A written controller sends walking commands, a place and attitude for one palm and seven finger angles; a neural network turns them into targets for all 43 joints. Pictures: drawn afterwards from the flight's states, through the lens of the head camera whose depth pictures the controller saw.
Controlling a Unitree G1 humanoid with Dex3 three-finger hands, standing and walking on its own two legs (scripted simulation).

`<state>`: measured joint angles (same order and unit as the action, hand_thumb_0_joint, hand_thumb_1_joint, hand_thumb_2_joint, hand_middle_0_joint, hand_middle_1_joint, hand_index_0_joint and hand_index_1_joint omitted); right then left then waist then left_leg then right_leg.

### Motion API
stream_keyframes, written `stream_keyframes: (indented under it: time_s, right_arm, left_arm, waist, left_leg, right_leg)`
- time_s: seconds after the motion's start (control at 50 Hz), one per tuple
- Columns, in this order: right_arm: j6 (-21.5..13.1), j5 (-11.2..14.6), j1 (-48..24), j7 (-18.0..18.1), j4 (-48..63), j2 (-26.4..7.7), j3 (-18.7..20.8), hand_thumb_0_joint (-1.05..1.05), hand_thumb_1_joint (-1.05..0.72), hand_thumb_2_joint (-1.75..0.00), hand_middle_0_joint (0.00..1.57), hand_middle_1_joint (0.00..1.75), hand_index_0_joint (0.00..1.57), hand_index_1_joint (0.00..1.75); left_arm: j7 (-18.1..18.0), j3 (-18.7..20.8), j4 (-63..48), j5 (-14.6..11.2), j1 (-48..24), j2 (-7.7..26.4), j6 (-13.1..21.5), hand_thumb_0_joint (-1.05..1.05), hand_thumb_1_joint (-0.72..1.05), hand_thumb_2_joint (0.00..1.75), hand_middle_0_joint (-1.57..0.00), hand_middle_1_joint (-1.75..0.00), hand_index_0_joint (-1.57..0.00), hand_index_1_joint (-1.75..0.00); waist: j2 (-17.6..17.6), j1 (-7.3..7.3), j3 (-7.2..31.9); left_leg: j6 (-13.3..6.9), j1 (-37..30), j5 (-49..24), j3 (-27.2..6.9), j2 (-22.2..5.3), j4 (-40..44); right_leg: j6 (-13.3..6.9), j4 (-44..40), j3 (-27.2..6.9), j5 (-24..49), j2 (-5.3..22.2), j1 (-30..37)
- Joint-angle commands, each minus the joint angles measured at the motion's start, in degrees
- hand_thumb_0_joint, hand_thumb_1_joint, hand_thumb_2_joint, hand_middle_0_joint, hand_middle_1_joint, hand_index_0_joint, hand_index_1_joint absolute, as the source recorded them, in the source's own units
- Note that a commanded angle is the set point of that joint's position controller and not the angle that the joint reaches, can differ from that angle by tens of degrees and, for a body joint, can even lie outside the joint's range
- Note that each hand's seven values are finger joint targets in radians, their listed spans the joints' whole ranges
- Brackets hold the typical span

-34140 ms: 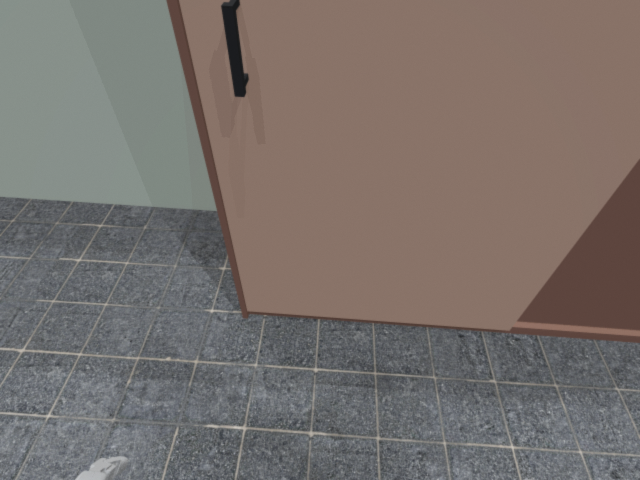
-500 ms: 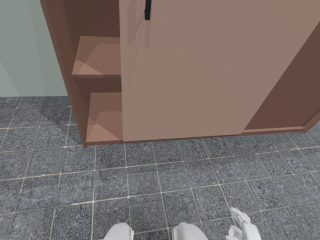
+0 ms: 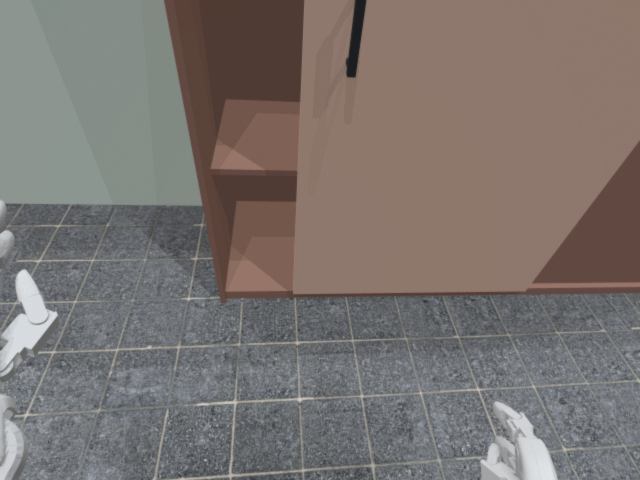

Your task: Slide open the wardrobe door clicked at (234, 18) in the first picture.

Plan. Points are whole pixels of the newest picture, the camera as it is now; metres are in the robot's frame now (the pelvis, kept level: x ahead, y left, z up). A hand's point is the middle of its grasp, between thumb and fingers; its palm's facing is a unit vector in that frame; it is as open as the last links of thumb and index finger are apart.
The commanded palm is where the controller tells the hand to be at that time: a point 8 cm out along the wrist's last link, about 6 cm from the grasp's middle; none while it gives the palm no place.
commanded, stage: stop stepping back and stand still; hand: left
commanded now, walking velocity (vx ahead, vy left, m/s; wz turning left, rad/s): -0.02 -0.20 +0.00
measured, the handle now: (354, 33) +0.87 +0.01 +0.22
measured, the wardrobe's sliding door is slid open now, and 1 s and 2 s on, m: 0.25 0.25 0.25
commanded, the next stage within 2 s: let the arm hang, fingers relaxed in 0.16 s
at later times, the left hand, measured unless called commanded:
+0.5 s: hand out of the picture +0.15 +0.17 -0.13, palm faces -0.02 -0.98 -0.19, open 7.4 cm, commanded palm none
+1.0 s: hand out of the picture +0.05 +0.24 -0.15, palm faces +0.00 -0.96 -0.27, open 7.4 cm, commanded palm none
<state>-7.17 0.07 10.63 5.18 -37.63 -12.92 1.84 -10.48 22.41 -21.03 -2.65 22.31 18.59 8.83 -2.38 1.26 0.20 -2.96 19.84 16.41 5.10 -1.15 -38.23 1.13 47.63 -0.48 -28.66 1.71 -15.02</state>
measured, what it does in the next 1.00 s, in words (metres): steps on the spot: right foot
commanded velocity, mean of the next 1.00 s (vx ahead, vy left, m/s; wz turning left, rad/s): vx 0.00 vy -0.02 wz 0.00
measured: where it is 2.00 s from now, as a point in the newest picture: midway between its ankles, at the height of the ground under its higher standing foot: outside the picture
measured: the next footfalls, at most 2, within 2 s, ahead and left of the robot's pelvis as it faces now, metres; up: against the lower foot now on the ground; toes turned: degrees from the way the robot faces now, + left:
right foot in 0.22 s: +0.06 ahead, -0.13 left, +0.00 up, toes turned -6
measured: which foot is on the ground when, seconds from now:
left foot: down 0.00-1.00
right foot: up 0.00-0.20, down 0.22-1.00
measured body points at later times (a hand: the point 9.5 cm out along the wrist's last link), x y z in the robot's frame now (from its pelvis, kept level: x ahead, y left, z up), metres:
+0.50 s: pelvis +0.04 +0.00 +0.00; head +0.05 +0.00 +0.45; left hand +0.15 +0.22 -0.12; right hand +0.13 -0.25 -0.13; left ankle +0.05 +0.09 -0.72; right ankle +0.02 -0.12 -0.72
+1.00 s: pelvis +0.04 +0.03 +0.02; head +0.04 +0.02 +0.47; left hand +0.05 +0.29 -0.13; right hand +0.06 -0.21 -0.14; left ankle +0.05 +0.09 -0.72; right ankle +0.02 -0.12 -0.72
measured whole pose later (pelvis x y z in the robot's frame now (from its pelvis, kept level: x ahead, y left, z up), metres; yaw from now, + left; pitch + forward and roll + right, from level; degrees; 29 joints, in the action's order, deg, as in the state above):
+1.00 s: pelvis +0.04 +0.03 +0.02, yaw +0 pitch -1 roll +0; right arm 0.3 -1.1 14.4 0.9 -61.8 -11.1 -0.2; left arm -1.1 0.0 62.5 0.8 15.0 13.1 -0.7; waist 1.7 -0.2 -1.2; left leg -4.5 10.7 12.4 6.9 1.7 -23.6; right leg 2.9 22.9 4.4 -13.6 4.3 -8.1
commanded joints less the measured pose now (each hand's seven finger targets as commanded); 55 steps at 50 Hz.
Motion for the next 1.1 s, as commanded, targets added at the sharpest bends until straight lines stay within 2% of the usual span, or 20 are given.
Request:
stream_keyframes:
  time_s: [0.0,0.04,0.1,0.14,0.18,0.22,0.24,0.26,0.28,0.3,0.38,0.44,0.52,0.58,0.62,0.66,0.74,0.82,0.92,1.08]
  right_arm:
    - [-4.7,-0.4,-3.8,-1.9,8.7,-5.1,0.5,0.00,-0.90,-0.90,0.20,0.30,0.20,0.30]
    - [-4.5,-0.3,-4.3,-2.6,9.3,-5.4,0.7,0.00,-0.90,-0.90,0.20,0.30,0.20,0.30]
    - [-2.4,-0.6,-3.6,-3.0,10.9,-5.0,0.6,0.00,-0.90,-0.90,0.20,0.30,0.20,0.30]
    - [-1.2,-0.3,-2.6,-2.6,11.2,-4.8,0.5,0.00,-0.90,-0.90,0.20,0.30,0.20,0.30]
    - [-0.1,0.0,-2.1,-1.9,10.8,-5.2,0.8,0.00,-0.90,-0.90,0.20,0.30,0.20,0.30]
    - [0.0,0.0,-1.3,-1.6,10.0,-5.0,0.8,0.00,-0.90,-0.90,0.20,0.30,0.20,0.30]
    - [-3.3,0.1,-3.9,-6.9,-0.3,-8.3,1.6,0.00,-0.90,-0.90,0.20,0.30,0.20,0.30]
    - [1.0,0.4,1.0,-6.5,-0.5,-8.1,2.5,0.00,-0.90,-0.90,0.20,0.30,0.20,0.30]
    - [2.7,-0.1,2.6,-5.9,-0.4,-7.4,2.1,0.00,-0.90,-0.90,0.20,0.30,0.20,0.30]
    - [3.8,-0.5,1.7,-5.6,-0.6,-7.2,1.3,0.00,-0.90,-0.90,0.20,0.30,0.20,0.30]
    - [5.3,-1.8,-0.6,-5.0,-0.6,-8.7,0.4,0.00,-0.90,-0.90,0.20,0.30,0.20,0.30]
    - [6.0,-2.3,0.4,-4.8,-4.4,-8.1,-0.2,0.00,-0.90,-0.90,0.20,0.30,0.20,0.30]
    - [6.2,-1.9,1.5,-4.5,-9.7,-6.2,-1.1,0.00,-0.90,-0.90,0.20,0.30,0.20,0.30]
    - [6.3,-1.9,3.0,-4.1,-11.7,-5.1,-0.5,0.00,-0.90,-0.90,0.20,0.30,0.20,0.30]
    - [6.4,-1.7,3.7,-3.9,-13.3,-5.1,-0.4,0.00,-0.90,-0.90,0.20,0.30,0.20,0.30]
    - [6.6,-1.4,4.0,-3.7,-14.5,-5.4,-0.2,0.00,-0.90,-0.90,0.20,0.30,0.20,0.30]
    - [6.7,-1.2,4.7,-3.7,-16.8,-5.9,-0.3,0.00,-0.90,-0.90,0.20,0.30,0.20,0.30]
    - [6.6,-1.3,5.2,-3.7,-19.3,-6.0,-0.6,0.00,-0.90,-0.90,0.20,0.30,0.20,0.30]
    - [6.7,-1.2,5.7,-3.9,-21.9,-5.3,-0.8,0.00,-0.90,-0.90,0.20,0.30,0.20,0.30]
    - [6.3,-1.0,6.2,-3.8,-24.7,-3.9,-1.2,0.00,-0.90,-0.90,0.20,0.30,0.20,0.30]
  left_arm:
    - [-0.1,7.6,-29.2,1.0,-4.3,17.8,7.3,0.00,0.90,0.90,-0.20,-0.30,-0.20,-0.30]
    - [-0.3,11.3,-28.9,0.7,4.6,19.0,6.9,0.00,0.90,0.90,-0.20,-0.30,-0.20,-0.30]
    - [0.3,11.2,-21.7,0.3,10.7,15.3,6.2,0.00,0.90,0.90,-0.20,-0.30,-0.20,-0.30]
    - [0.7,10.5,-13.6,0.1,12.4,13.3,5.0,0.00,0.90,0.90,-0.20,-0.30,-0.20,-0.30]
    - [0.8,10.3,-10.5,0.1,9.0,14.5,4.6,0.00,0.90,0.90,-0.20,-0.30,-0.20,-0.30]
    - [0.7,10.0,-9.0,-0.4,6.1,15.6,4.6,0.00,0.90,0.90,-0.20,-0.30,-0.20,-0.30]
    - [8.3,-15.6,24.9,4.6,2.3,3.4,-3.8,0.00,0.90,0.90,-0.20,-0.30,-0.20,-0.30]
    - [9.9,-14.7,25.9,5.1,0.7,2.2,-8.0,0.00,0.90,0.90,-0.20,-0.30,-0.20,-0.30]
    - [10.3,-15.7,26.6,4.8,1.0,0.0,-9.4,0.00,0.90,0.90,-0.20,-0.30,-0.20,-0.30]
    - [10.6,-16.7,28.8,4.4,0.3,-1.3,-9.7,0.00,0.90,0.90,-0.20,-0.30,-0.20,-0.30]
    - [10.4,-18.0,39.6,4.5,-4.7,1.8,-9.4,0.00,0.90,0.90,-0.20,-0.30,-0.20,-0.30]
    - [9.7,-19.0,50.9,4.4,-5.8,2.6,-9.3,0.00,0.90,0.90,-0.20,-0.30,-0.20,-0.30]
    - [9.4,-20.4,63.1,3.6,-5.5,1.7,-8.6,0.00,0.90,0.90,-0.20,-0.30,-0.20,-0.30]
    - [9.0,-19.7,66.9,3.8,-4.7,-0.1,-8.2,0.00,0.90,0.90,-0.20,-0.30,-0.20,-0.30]
    - [9.1,-20.2,69.5,3.6,-5.8,0.0,-8.1,0.00,0.90,0.90,-0.20,-0.30,-0.20,-0.30]
    - [9.2,-20.6,71.6,3.6,-7.2,-0.3,-8.3,0.00,0.90,0.90,-0.20,-0.30,-0.20,-0.30]
    - [9.4,-21.1,75.5,3.6,-8.1,-0.3,-8.4,0.00,0.90,0.90,-0.20,-0.30,-0.20,-0.30]
    - [9.3,-21.5,78.7,3.4,-7.6,-0.5,-8.4,0.00,0.90,0.90,-0.20,-0.30,-0.20,-0.30]
    - [9.2,-22.0,81.1,3.4,-6.7,-0.6,-8.4,0.00,0.90,0.90,-0.20,-0.30,-0.20,-0.30]
    - [9.0,-22.2,83.8,3.4,-5.2,-1.2,-8.3,0.00,0.90,0.90,-0.20,-0.30,-0.20,-0.30]
  waist:
    - [15.3,-1.55,0.2]
    - [19.2,-0.22,3.9]
    - [20.1,-1.17,3.2]
    - [12.4,-1.53,2.8]
    - [2.2,-2.25,2.4]
    - [-6.5,-3.26,3.3]
    - [-6.3,-5.36,3.2]
    - [-6.1,-5.70,4.6]
    - [-7.1,-5.31,3.5]
    - [-6.8,-3.60,3.8]
    - [-8.8,-1.81,4.8]
    - [-3.5,-1.33,5.0]
    - [10.3,-1.43,6.0]
    - [14.8,-1.59,8.6]
    - [14.1,-1.68,7.9]
    - [8.5,-1.94,4.9]
    - [3.7,-1.76,-0.8]
    - [-0.2,-1.76,-2.2]
    - [-2.1,-1.73,-3.2]
    - [1.7,-1.49,-2.7]
  left_leg:
    - [-8.0,-3.4,9.3,-25.6,-17.7,27.9]
    - [-4.7,-2.5,9.5,-13.1,-13.6,25.7]
    - [-2.6,6.5,16.7,-9.0,-12.2,24.5]
    - [-1.4,8.1,17.3,-7.1,-10.1,20.6]
    - [-0.4,8.3,13.8,-5.0,-7.0,12.3]
    - [0.5,4.0,3.7,-3.8,-3.7,2.4]
    - [1.5,6.7,0.0,-4.2,-5.6,-4.0]
    - [1.6,0.1,-0.6,-6.2,-5.1,-3.3]
    - [0.9,-1.6,-6.8,-5.7,-5.2,-1.6]
    - [-0.3,-1.2,-11.6,-7.0,-6.4,0.8]
    - [-2.0,0.2,-20.6,-8.9,-5.6,4.5]
    - [-1.4,-1.8,-21.8,-8.5,-4.8,7.8]
    - [-0.9,-4.6,-19.0,-7.5,-4.6,11.8]
    - [-0.9,-7.1,-18.4,-7.3,-4.7,11.9]
    - [-0.7,-7.6,-18.7,-7.4,-5.1,12.9]
    - [-0.7,-7.8,-17.8,-7.7,-5.9,14.0]
    - [-0.9,-6.3,-12.8,-8.3,-6.4,17.6]
    - [-1.2,-7.8,-9.5,-8.0,-6.1,19.6]
    - [-1.3,-9.1,-7.9,-7.1,-5.8,20.7]
    - [-1.4,-9.6,-9.6,-6.8,-5.5,21.8]
  right_leg:
    - [-0.4,6.4,-0.9,3.9,0.6,-9.3]
    - [-0.3,-3.1,3.3,6.1,-0.8,-2.6]
    - [-0.4,-13.5,7.3,9.0,-3.1,8.6]
    - [-0.3,-20.8,7.4,9.5,-3.5,12.7]
    - [-2.3,-27.4,1.3,8.5,0.2,12.1]
    - [-6.6,-31.3,-12.0,11.5,9.6,5.5]
    - [-6.4,-21.2,-4.2,37.2,16.6,2.0]
    - [-6.2,-18.0,-3.3,35.4,13.3,-5.0]
    - [-4.0,-16.5,0.3,29.8,9.6,-7.5]
    - [-2.8,-15.0,2.5,26.6,7.8,-8.3]
    - [-2.3,-14.2,1.5,31.5,7.0,0.2]
    - [-1.9,-15.8,0.6,29.8,6.6,3.2]
    - [-1.3,-19.6,-0.1,24.6,5.6,6.3]
    - [-1.7,-22.0,1.0,26.0,5.8,8.4]
    - [-1.6,-23.0,1.3,25.8,5.5,8.8]
    - [-1.5,-24.4,1.9,25.1,5.5,7.5]
    - [-1.1,-26.8,1.8,20.8,5.1,6.3]
    - [-1.0,-28.2,1.2,19.0,5.4,5.2]
    - [-0.6,-29.0,1.1,17.8,5.7,4.1]
    - [-0.5,-28.7,0.9,19.2,5.8,5.4]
